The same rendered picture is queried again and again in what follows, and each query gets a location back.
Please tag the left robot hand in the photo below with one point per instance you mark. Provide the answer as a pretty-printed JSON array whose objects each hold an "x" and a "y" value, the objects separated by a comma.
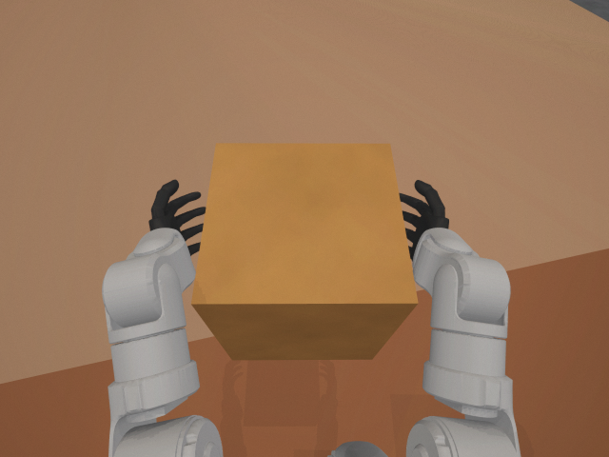
[{"x": 163, "y": 212}]

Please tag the left robot forearm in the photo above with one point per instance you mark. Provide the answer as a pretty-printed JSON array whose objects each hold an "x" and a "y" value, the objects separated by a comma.
[{"x": 144, "y": 307}]

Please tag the robot left upper arm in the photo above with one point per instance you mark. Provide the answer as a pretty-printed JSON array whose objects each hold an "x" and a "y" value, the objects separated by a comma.
[{"x": 190, "y": 436}]

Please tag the right robot hand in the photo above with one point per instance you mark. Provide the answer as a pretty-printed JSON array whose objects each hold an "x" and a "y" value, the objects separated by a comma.
[{"x": 432, "y": 216}]

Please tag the robot right upper arm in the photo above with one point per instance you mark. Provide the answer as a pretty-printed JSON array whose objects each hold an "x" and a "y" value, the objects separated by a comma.
[{"x": 436, "y": 436}]

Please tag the carton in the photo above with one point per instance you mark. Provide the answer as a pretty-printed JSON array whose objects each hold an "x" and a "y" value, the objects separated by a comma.
[{"x": 303, "y": 254}]

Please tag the right robot forearm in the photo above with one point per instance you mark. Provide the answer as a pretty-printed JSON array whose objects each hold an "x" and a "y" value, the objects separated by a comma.
[{"x": 470, "y": 297}]

